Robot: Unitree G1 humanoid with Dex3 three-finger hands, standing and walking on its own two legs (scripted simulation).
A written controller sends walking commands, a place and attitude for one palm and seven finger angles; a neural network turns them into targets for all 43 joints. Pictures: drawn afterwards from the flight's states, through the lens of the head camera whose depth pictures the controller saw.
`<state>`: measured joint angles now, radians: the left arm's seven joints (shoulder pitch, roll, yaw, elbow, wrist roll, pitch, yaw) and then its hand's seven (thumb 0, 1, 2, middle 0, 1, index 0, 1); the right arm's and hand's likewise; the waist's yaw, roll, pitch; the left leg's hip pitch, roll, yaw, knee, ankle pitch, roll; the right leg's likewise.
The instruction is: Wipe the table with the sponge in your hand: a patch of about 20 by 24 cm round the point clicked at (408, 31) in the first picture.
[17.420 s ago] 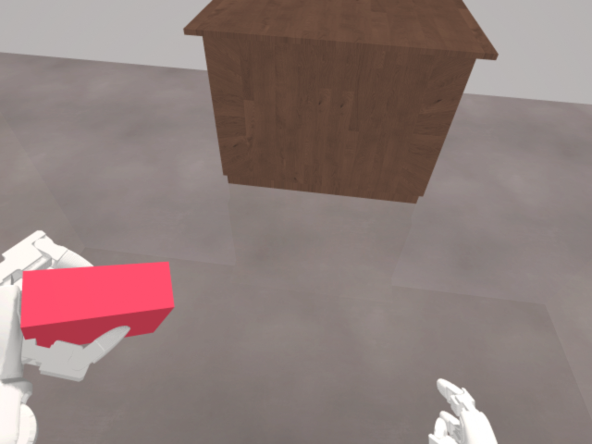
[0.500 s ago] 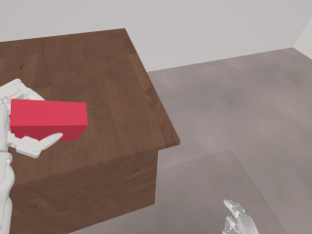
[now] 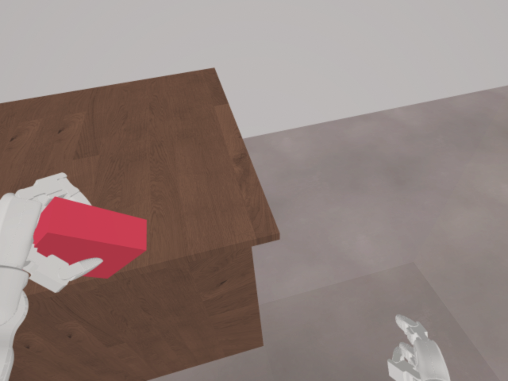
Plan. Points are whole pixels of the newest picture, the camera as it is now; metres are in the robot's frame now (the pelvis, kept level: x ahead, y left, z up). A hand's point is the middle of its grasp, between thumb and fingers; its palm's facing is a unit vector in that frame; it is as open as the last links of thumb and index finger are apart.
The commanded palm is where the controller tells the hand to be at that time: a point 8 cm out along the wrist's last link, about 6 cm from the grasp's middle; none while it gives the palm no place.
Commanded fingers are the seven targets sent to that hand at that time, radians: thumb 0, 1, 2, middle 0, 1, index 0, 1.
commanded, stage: turn the palm down, sponge in hand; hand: left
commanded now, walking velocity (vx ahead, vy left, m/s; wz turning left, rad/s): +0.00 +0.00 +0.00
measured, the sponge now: (99, 245) +0.24 +0.26 +0.14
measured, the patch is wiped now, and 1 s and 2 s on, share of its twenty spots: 0.00 0.00 0.00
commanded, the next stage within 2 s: move the sponge above the wiping area in 1.58 s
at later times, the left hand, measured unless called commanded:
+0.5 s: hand (49, 217) +0.24 +0.30 +0.19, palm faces +0.32 -0.36 -0.88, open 9.3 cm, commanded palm +0.20 +0.31 +0.25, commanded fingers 0.00 0.10 1.30 -1.20 -1.60 -1.20 -1.60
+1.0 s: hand (35, 209) +0.24 +0.31 +0.21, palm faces +0.24 -0.14 -0.96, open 9.3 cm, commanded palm +0.19 +0.31 +0.28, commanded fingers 0.00 0.10 1.30 -1.20 -1.60 -1.20 -1.60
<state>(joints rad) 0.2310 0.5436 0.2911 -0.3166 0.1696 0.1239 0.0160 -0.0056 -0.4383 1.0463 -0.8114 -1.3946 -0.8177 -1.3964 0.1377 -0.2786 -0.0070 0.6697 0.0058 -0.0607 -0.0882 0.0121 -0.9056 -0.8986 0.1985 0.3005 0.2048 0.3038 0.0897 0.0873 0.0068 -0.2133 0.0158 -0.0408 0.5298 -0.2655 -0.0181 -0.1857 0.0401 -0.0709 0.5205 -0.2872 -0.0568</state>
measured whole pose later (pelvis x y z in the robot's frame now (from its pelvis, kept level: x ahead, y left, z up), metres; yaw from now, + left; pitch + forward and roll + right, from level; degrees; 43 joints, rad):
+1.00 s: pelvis -0.01 +0.03 +0.01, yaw -2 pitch -5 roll +1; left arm 0.02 0.63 0.04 -0.42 0.71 0.53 -0.12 0.00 -0.44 1.05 -0.81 -1.39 -0.82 -1.39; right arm -0.01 -0.28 0.07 0.64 0.04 0.09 -0.06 0.01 -0.90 -0.90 0.20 0.30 0.21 0.30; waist 0.14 0.13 0.03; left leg -0.11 -0.03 0.01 0.38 -0.18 0.02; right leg -0.12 0.00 -0.02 0.42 -0.21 -0.02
